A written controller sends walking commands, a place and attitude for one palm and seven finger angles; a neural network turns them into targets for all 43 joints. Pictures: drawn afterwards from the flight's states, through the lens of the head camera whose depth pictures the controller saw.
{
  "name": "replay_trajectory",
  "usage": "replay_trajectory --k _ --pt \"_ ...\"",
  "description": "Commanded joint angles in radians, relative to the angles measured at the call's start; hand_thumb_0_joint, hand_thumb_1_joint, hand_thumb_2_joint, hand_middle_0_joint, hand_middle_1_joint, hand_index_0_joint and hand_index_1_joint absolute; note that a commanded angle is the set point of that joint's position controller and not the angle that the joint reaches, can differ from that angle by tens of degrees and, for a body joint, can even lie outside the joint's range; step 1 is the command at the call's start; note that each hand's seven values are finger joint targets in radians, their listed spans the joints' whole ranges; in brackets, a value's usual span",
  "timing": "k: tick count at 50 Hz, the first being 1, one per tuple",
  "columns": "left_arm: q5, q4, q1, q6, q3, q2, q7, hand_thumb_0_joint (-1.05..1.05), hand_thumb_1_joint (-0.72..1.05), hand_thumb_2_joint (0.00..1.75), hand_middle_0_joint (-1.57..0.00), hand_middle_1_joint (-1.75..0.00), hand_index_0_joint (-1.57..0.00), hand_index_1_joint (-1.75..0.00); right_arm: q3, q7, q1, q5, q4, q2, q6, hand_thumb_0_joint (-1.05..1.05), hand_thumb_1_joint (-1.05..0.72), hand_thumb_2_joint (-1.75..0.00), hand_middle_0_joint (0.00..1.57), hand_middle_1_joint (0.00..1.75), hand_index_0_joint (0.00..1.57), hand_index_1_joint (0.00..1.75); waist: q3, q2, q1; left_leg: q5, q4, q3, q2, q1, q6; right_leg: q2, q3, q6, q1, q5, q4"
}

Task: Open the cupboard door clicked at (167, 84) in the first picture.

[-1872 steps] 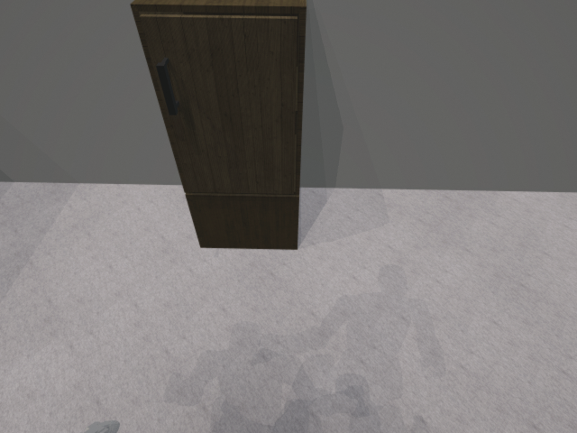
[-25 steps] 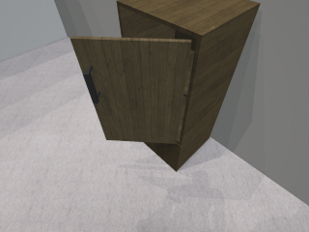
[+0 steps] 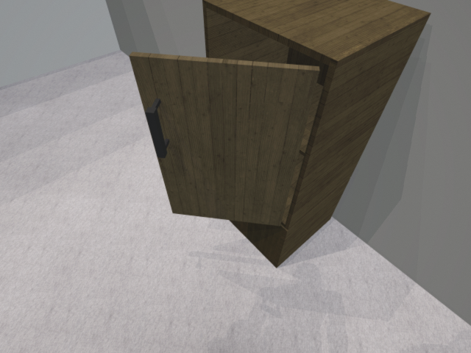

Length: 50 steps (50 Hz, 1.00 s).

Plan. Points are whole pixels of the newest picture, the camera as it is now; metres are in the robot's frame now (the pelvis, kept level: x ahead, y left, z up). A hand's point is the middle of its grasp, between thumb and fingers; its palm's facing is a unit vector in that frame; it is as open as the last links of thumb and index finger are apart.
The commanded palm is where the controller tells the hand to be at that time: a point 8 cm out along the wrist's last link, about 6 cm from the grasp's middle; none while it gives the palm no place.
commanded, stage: shuffle to correct the standing spot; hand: left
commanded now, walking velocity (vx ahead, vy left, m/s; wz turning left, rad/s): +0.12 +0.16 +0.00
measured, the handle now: (159, 129) +0.59 +0.24 +0.02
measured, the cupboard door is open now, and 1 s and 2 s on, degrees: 42 42 42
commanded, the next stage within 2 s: come to a stop and stand still in 0.08 s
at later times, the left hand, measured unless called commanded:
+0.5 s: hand out of the picture +0.12 +0.20 -0.17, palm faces +0.03 -0.97 -0.23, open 7.3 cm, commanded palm none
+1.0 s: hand out of the picture +0.07 +0.27 -0.17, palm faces +0.01 -0.97 -0.25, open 7.4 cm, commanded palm none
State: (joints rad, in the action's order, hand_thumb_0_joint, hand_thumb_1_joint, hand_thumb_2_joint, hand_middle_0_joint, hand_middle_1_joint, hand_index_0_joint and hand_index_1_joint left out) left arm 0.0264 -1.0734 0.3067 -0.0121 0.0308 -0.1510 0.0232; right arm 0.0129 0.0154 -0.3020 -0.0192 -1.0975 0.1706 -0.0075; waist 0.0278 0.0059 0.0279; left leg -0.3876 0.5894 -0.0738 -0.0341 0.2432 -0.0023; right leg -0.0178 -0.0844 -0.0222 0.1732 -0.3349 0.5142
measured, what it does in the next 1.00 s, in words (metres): steps on the spot: right foot, then left foot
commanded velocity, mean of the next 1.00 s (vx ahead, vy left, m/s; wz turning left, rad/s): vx -0.02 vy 0.03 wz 0.00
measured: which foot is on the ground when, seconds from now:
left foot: down 0.00-0.36, up 0.38-0.54, down 0.56-1.00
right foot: down 0.00-0.06, up 0.08-0.32, down 0.34-1.00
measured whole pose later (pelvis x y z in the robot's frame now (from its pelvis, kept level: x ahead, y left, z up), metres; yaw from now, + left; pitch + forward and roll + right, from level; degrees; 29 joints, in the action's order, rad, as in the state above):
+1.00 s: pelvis +0.03 +0.07 +0.00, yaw -1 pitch -2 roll +0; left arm 0.02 -0.95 0.30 0.03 0.01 -0.21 0.03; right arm 0.03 0.01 -0.24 -0.02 -0.95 0.18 0.00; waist 0.01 0.01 0.01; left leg -0.32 0.58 -0.12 0.00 0.22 0.06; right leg -0.08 -0.07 0.04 0.27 -0.25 0.56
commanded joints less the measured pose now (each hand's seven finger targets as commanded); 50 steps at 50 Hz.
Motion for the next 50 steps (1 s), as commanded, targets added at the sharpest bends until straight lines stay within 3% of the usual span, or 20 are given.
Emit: replay_trajectory --k 1,3,5,8,14,16,17,19,20,23,27,29,31,32,33,34,36,38,42,50 --pt "-0.001 0.057 0.006 0.003 0.041 -0.143 0.012 0.0 0.9 0.9 -0.2 -0.3 -0.2 -0.3 0.01 0.001 -0.136 -0.001 0.026 0.065 0.032 0.0 -0.9 -0.9 0.2 0.3 0.2 0.3 0.034 -0.018 -0.05 0.159 -0.201 0.033 -0.037 -0.141 0.024 -0.164 0.14 -0.086 0.165 0.069 -0.019" --pt "0.006 0.099 -0.038 0.011 0.027 -0.07 0.005 0.0 0.9 0.9 -0.2 -0.3 -0.2 -0.3 0.032 0.007 -0.208 -0.013 0.028 0.154 0.027 0.0 -0.9 -0.9 0.2 0.3 0.2 0.3 0.036 0.257 -0.076 0.199 -0.33 0.307 -0.263 -0.197 0.177 0.006 -0.043 -0.013 0.356 -0.272 0.313" --pt "0.011 0.108 -0.078 0.013 0.024 -0.074 0.003 0.0 0.9 0.9 -0.2 -0.3 -0.2 -0.3 0.02 0.012 -0.176 -0.007 0.045 0.119 0.03 0.0 -0.9 -0.9 0.2 0.3 0.2 0.3 0.098 0.199 -0.071 0.145 -0.382 0.35 -0.284 -0.118 0.25 -0.047 0.032 -0.031 0.433 -0.263 0.537" --pt "0.006 0.088 -0.046 0.008 0.019 -0.042 -0.011 0.0 0.9 0.9 -0.2 -0.3 -0.2 -0.3 0.01 0.015 -0.082 -0.013 0.078 0.093 0.042 0.0 -0.9 -0.9 0.2 0.3 0.2 0.3 0.061 0.055 -0.022 0.352 -0.345 0.235 -0.234 -0.101 0.236 -0.071 0.02 -0.023 0.374 -0.165 0.506" --pt "-0.004 0.071 0.005 -0.002 0.002 -0.016 0.006 0.0 0.9 0.9 -0.2 -0.3 -0.2 -0.3 0.013 0.027 -0.083 -0.004 0.058 0.1 0.052 0.0 -0.9 -0.9 0.2 0.3 0.2 0.3 -0.023 0.031 0.006 0.758 -0.188 0.105 -0.184 -0.115 0.165 -0.045 0.005 0.01 0.103 0.092 0.041" --pt "-0.002 0.048 0.068 -0.02 0.011 -0.09 0.017 0.0 0.9 0.9 -0.2 -0.3 -0.2 -0.3 0.016 0.025 -0.092 0.012 0.055 0.077 0.056 0.0 -0.9 -0.9 0.2 0.3 0.2 0.3 -0.09 -0.05 0.019 0.587 -0.096 0.06 -0.111 -0.056 0.072 -0.122 0.107 -0.005 -0.078 0.45 -0.069" --pt "-0.004 0.044 0.077 -0.025 0.017 -0.135 0.023 0.0 0.9 0.9 -0.2 -0.3 -0.2 -0.3 0.016 0.024 -0.103 0.018 0.059 0.052 0.051 0.0 -0.9 -0.9 0.2 0.3 0.2 0.3 -0.103 -0.129 0.002 0.318 -0.068 0.035 -0.057 0.042 0.033 -0.248 0.244 -0.067 -0.146 0.74 -0.018" --pt "-0.009 0.044 0.06 -0.018 0.016 -0.17 0.025 0.0 0.9 0.9 -0.2 -0.3 -0.2 -0.3 0.018 0.023 -0.111 0.018 0.047 0.004 0.029 0.0 -0.9 -0.9 0.2 0.3 0.2 0.3 -0.071 -0.166 -0.012 -0.029 -0.001 0.019 0.009 0.075 -0.001 -0.357 0.25 -0.162 -0.134 1.018 -0.024" --pt "-0.007 0.044 0.05 -0.019 0.019 -0.165 0.029 0.0 0.9 0.9 -0.2 -0.3 -0.2 -0.3 0.019 0.025 -0.092 0.016 0.046 0.004 0.015 0.0 -0.9 -0.9 0.2 0.3 0.2 0.3 -0.066 -0.265 -0.006 -0.114 0.075 0.015 -0.001 0.089 -0.007 -0.342 0.26 -0.182 -0.113 1.008 -0.044" --pt "0.002 0.061 -0.004 -0.012 0.017 -0.145 0.035 0.0 0.9 0.9 -0.2 -0.3 -0.2 -0.3 0.021 0.023 -0.059 0.015 0.042 -0.009 0.004 0.0 -0.9 -0.9 0.2 0.3 0.2 0.3 -0.029 -0.188 -0.01 -0.139 0.137 0.033 -0.005 0.109 -0.015 -0.317 0.209 -0.197 -0.072 0.962 -0.065" --pt "-0.011 0.091 -0.079 0.007 0.029 -0.16 0.027 0.0 0.9 0.9 -0.2 -0.3 -0.2 -0.3 0.025 0.018 -0.119 0.011 0.013 -0.01 0.005 0.0 -0.9 -0.9 0.2 0.3 0.2 0.3 -0.058 -0.117 -0.055 0.184 -0.15 -0.007 0.0 -0.102 -0.022 -0.224 0.138 -0.107 0.062 0.602 -0.008" --pt "-0.015 0.118 -0.093 0.019 0.026 -0.11 0.02 0.0 0.9 0.9 -0.2 -0.3 -0.2 -0.3 0.035 0.02 -0.097 -0.001 0.026 0.049 0.017 0.0 -0.9 -0.9 0.2 0.3 0.2 0.3 -0.035 0.076 -0.037 0.434 -0.202 0.11 -0.123 -0.118 0.029 -0.103 0.066 -0.021 0.147 0.282 0.039" --pt "-0.008 0.116 -0.1 0.033 0.021 -0.082 0.02 0.0 0.9 0.9 -0.2 -0.3 -0.2 -0.3 0.03 0.018 0.007 -0.005 0.062 0.074 0.019 0.0 -0.9 -0.9 0.2 0.3 0.2 0.3 0.03 0.191 -0.006 0.451 -0.286 0.159 -0.2 0.06 0.097 -0.053 0.019 0.013 0.055 0.028 0.083" --pt "-0.006 0.103 -0.078 0.036 0.016 -0.079 0.017 0.0 0.9 0.9 -0.2 -0.3 -0.2 -0.3 0.026 0.02 0.044 -0.004 0.074 0.074 0.021 0.0 -0.9 -0.9 0.2 0.3 0.2 0.3 0.046 0.183 0.007 0.405 -0.292 0.153 -0.192 0.077 0.102 -0.057 0.03 0.01 0.045 0.014 0.079" --pt "-0.002 0.13 0.012 0.009 -0.014 -0.218 0.019 0.0 0.9 0.9 -0.2 -0.3 -0.2 -0.3 0.032 0.014 0.085 -0.004 0.146 0.179 0.013 0.0 -0.9 -0.9 0.2 0.3 0.2 0.3 0.082 0.144 0.01 0.395 -0.214 0.102 -0.087 0.051 0.056 -0.039 0.042 0.014 0.033 0.085 -0.034" --pt "-0.005 0.149 0.038 0.005 0.004 -0.171 0.026 0.0 0.9 0.9 -0.2 -0.3 -0.2 -0.3 0.042 0.008 0.104 -0.001 0.193 0.13 0.032 0.0 -0.9 -0.9 0.2 0.3 0.2 0.3 -0.016 0.025 0.015 0.329 -0.063 0.082 -0.073 0.07 0.031 -0.11 0.12 -0.004 0.041 0.229 -0.03" --pt "-0.007 0.155 -0.013 -0.003 0.01 -0.193 0.028 0.0 0.9 0.9 -0.2 -0.3 -0.2 -0.3 0.042 0.011 0.023 0.0 0.183 0.089 0.024 0.0 -0.9 -0.9 0.2 0.3 0.2 0.3 -0.148 0.002 -0.043 0.21 -0.042 0.041 -0.02 0.016 0.014 -0.201 0.195 -0.066 -0.033 0.392 -0.028" --pt "-0.005 0.186 -0.034 -0.002 0.006 -0.179 0.025 0.0 0.9 0.9 -0.2 -0.3 -0.2 -0.3 0.039 0.006 0.005 -0.004 0.191 0.079 0.02 0.0 -0.9 -0.9 0.2 0.3 0.2 0.3 -0.117 -0.045 -0.052 0.197 -0.065 0.045 -0.024 -0.005 0.027 -0.163 0.164 -0.06 0.036 0.261 -0.038" --pt "-0.001 0.199 -0.024 0.011 0.007 -0.16 0.018 0.0 0.9 0.9 -0.2 -0.3 -0.2 -0.3 0.054 0.01 0.029 -0.003 0.211 0.155 0.029 0.0 -0.9 -0.9 0.2 0.3 0.2 0.3 -0.001 0.026 -0.037 0.336 -0.158 0.12 -0.103 0.041 0.063 -0.072 0.048 -0.007 0.101 0.194 0.027" --pt "-0.003 0.181 0.007 0.01 0.005 -0.165 0.011 0.0 0.9 0.9 -0.2 -0.3 -0.2 -0.3 0.049 0.001 0.069 -0.004 0.205 0.177 0.031 0.0 -0.9 -0.9 0.2 0.3 0.2 0.3 0.029 0.034 -0.023 0.102 -0.258 0.134 -0.097 0.083 0.065 -0.075 0.061 0.005 0.056 0.151 -0.025"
